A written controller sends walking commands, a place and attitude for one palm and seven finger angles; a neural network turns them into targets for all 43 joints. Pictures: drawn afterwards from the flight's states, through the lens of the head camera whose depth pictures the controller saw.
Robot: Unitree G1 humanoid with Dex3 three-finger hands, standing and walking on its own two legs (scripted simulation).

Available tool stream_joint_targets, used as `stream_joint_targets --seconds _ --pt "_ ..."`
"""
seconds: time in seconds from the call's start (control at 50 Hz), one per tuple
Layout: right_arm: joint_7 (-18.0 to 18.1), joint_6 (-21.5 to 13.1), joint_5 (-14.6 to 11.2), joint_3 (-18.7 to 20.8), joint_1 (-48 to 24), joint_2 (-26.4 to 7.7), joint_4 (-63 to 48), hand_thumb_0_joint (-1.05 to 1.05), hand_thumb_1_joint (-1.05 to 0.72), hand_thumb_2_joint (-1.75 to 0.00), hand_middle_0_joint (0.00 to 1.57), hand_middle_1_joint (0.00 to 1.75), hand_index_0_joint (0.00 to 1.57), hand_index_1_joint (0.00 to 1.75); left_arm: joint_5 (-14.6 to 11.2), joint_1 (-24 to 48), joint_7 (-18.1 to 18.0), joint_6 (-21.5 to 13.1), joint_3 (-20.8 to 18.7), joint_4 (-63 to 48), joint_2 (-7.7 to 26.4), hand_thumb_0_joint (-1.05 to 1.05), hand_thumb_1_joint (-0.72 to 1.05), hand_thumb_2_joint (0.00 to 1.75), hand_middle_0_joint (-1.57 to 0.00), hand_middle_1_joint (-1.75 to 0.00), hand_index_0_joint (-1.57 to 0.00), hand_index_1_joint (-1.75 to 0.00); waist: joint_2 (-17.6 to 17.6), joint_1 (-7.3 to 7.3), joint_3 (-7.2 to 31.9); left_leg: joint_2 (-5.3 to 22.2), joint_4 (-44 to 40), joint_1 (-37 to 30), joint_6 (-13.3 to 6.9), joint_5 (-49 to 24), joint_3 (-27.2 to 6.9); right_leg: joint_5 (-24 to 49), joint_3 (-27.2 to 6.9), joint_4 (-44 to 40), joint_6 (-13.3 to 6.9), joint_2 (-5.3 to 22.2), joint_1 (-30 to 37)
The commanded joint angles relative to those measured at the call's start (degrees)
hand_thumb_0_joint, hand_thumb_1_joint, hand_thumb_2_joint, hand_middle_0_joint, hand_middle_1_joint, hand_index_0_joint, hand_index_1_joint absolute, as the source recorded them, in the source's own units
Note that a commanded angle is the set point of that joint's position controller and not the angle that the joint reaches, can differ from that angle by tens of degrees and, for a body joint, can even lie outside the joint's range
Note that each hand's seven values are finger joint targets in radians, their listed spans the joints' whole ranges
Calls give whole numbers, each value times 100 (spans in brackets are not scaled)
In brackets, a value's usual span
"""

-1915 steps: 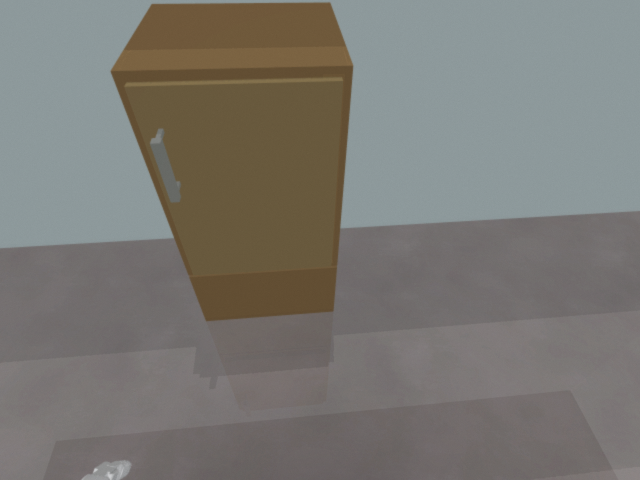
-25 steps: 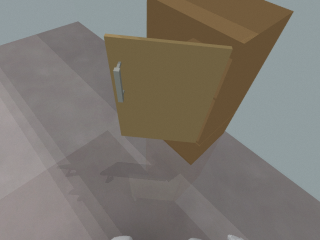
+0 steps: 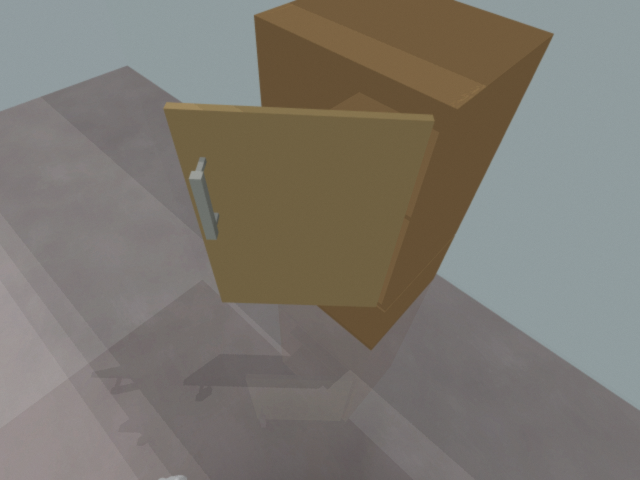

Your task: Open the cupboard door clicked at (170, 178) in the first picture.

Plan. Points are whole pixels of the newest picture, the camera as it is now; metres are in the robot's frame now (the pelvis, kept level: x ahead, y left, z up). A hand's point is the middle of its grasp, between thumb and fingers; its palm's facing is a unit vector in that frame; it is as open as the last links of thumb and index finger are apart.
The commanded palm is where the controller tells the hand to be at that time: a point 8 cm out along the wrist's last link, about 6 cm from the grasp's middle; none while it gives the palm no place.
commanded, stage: come to a stop and stand still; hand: left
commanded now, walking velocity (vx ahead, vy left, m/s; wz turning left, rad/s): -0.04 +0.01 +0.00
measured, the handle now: (207, 200) +0.57 +0.23 -0.04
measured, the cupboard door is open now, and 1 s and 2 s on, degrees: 42 42 42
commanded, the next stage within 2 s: look again from close up in 1.04 s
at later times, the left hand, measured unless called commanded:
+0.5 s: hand out of the picture -0.01 +0.18 -0.17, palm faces +0.06 -0.97 -0.22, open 7.4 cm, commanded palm none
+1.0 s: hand out of the picture -0.09 +0.19 -0.17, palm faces +0.06 -0.98 -0.18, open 7.4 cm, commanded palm none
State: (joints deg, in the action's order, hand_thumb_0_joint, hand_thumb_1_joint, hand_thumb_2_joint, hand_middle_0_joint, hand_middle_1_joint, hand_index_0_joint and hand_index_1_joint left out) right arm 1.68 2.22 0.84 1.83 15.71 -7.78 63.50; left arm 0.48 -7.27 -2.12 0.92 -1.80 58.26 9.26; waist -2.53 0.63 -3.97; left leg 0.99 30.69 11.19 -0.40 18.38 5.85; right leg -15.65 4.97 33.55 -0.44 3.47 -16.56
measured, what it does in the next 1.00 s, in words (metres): shifts its weight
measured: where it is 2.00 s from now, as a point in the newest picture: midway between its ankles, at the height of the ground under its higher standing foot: outside the picture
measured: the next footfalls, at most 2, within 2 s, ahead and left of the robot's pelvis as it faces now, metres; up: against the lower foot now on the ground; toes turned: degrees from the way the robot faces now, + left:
none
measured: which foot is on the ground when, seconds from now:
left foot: down 0.00-1.00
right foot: down 0.00-1.00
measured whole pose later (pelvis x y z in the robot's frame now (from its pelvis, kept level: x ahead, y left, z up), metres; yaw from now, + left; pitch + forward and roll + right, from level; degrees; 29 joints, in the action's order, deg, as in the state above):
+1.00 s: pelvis -0.07 +0.02 +0.00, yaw +1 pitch -2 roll +0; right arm 0.3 1.1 1.1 1.1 18.7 -7.5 61.8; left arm 1.8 -21.3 -1.8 0.3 -0.6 59.9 8.3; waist -0.6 -0.1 -0.4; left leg -0.2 28.0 15.2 -2.7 11.2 5.4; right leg -9.3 4.1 26.8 1.3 3.5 -15.5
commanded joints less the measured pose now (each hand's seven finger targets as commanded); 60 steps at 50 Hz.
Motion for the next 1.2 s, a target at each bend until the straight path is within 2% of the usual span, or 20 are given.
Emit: stream_joint_targets --seconds 0.0,0.04,0.06,0.08,0.12,0.16,0.18,0.2,0.22,0.24,0.26,0.28,0.32,0.36,0.42,0.5,0.68,0.78,1.04,1.18 --pt "110 -130 48 166 252 -793 -286 0 -90 -90 20 30 20 30 24 -355 -48 97 -134 -293 457 0 90 90 -20 -30 -20 -30 1325 -151 211 1352 -1028 192 -644 -3511 -1079 -655 -183 607 -23 -36 222" --pt "118 -144 58 167 92 -794 -375 0 -90 -90 20 30 20 30 36 -460 -20 120 -131 -234 409 0 90 90 -20 -30 -20 -30 1236 -209 136 1284 -1067 394 -680 -2759 -1012 -821 -280 557 -30 -27 265" --pt "110 -151 56 154 -35 -782 -405 0 -90 -90 20 30 20 30 42 -581 -12 108 -127 -193 400 0 90 90 -20 -30 -20 -30 1190 -283 122 1187 -956 372 -614 -2564 -956 -444 -286 237 -36 -13 350" --pt "106 -158 36 153 -45 -744 -433 0 -90 -90 20 30 20 30 54 -689 -4 66 -120 -141 420 0 90 90 -20 -30 -20 -30 884 -294 251 1025 -769 242 -480 -2408 -877 196 -344 -224 -60 1 499" --pt "80 -168 -17 164 47 -626 -446 0 -90 -90 20 30 20 30 58 -779 -20 -35 -124 -62 649 0 90 90 -20 -30 -20 -30 272 -163 422 539 -352 121 -96 -1639 -527 1866 -942 -721 -218 499 590" --pt "37 -87 -36 150 296 -521 -354 0 -90 -90 20 30 20 30 20 -508 -9 -89 -100 -62 762 0 90 90 -20 -30 -20 -30 -674 46 465 247 -257 -148 84 -383 -310 1203 -1266 -1193 -446 852 213" --pt "-39 -218 57 72 -31 -1034 -921 0 -90 -90 20 30 20 30 141 -591 -62 -99 13 -481 1364 0 90 90 -20 -30 -20 -30 -238 135 -102 232 -668 299 18 -1209 -652 1813 -848 -546 -185 413 405" --pt "-37 -347 39 147 -31 -927 -993 0 -90 -90 20 30 20 30 83 -883 -111 -96 -56 -642 933 0 90 90 -20 -30 -20 -30 -153 -80 767 496 -219 118 -81 -1490 -600 1634 -842 -290 -132 459 575" --pt "-6 -347 39 172 29 -795 -945 0 -90 -90 20 30 20 30 87 -879 -124 -119 -59 -581 834 0 90 90 -20 -30 -20 -30 25 -9 1101 432 -49 72 -90 -1708 -572 2127 -956 -359 -244 549 768" --pt "10 -310 19 139 57 -746 -988 0 -90 -90 20 30 20 30 59 -934 -110 -118 -41 -625 909 0 90 90 -20 -30 -20 -30 -40 -15 1103 312 36 113 -81 -1383 -498 2358 -1040 -467 -314 664 861" --pt "12 -264 13 143 97 -674 -1052 0 -90 -90 20 30 20 30 67 -977 -96 -105 -65 -698 923 0 90 90 -20 -30 -20 -30 -161 18 990 211 70 240 -54 -945 -405 2161 -1146 -607 -382 749 798" --pt "-19 -214 35 99 121 -603 -1077 0 -90 -90 20 30 20 30 68 -992 -80 -112 -42 -705 948 0 90 90 -20 -30 -20 -30 -534 28 847 116 93 327 -71 -525 -337 1774 -1222 -790 -431 780 693" --pt "-39 -173 45 133 90 -604 -1081 0 -90 -90 20 30 20 30 82 -873 -61 -83 -62 -757 925 0 90 90 -20 -30 -20 -30 -495 89 186 97 137 358 -76 -335 -379 298 -1282 -1222 -455 771 -79" --pt "-68 -177 41 133 163 -673 -1055 0 -90 -90 20 30 20 30 80 -805 -48 -85 -66 -811 936 0 90 90 -20 -30 -20 -30 -335 129 -115 164 14 314 -106 -416 -463 -517 -1188 -1383 -407 659 -480" --pt "-96 -203 52 103 185 -712 -1011 0 -90 -90 20 30 20 30 71 -889 -28 -91 -51 -787 885 0 90 90 -20 -30 -20 -30 116 90 -167 272 -333 368 -163 -381 -608 -668 -972 -1281 -277 423 -471" --pt "-102 -228 60 70 21 -792 -1011 0 -90 -90 20 30 20 30 70 -1105 -11 -108 -14 -676 805 0 90 90 -20 -30 -20 -30 406 -40 -155 393 -786 815 -193 101 -813 -526 -785 -1189 -162 264 -39" --pt "-99 -253 56 64 164 -782 -833 0 -90 -90 20 30 20 30 87 -1306 4 -119 1 -467 608 0 90 90 -20 -30 -20 -30 414 -74 58 524 -1281 1008 -206 711 -991 -409 -576 -1179 -67 195 264" --pt "-99 -249 36 81 213 -782 -691 0 -90 -90 20 30 20 30 106 -1468 3 -116 19 -297 507 0 90 90 -20 -30 -20 -30 346 -111 -104 584 -1512 1221 -223 1050 -1070 -338 -480 -1116 -15 165 323" --pt "-82 -267 -10 79 447 -583 -324 0 -90 -90 20 30 20 30 109 -1788 -34 -183 40 55 277 0 90 90 -20 -30 -20 -30 320 -62 -117 545 -1462 952 -203 757 -989 -128 -599 -1233 -14 236 179" --pt "-81 -251 -19 71 503 -507 -224 0 -90 -90 20 30 20 30 119 -1874 -52 -194 44 143 243 0 90 90 -20 -30 -20 -30 225 -38 -222 498 -1385 861 -186 729 -918 -382 -691 -1387 -15 257 -18"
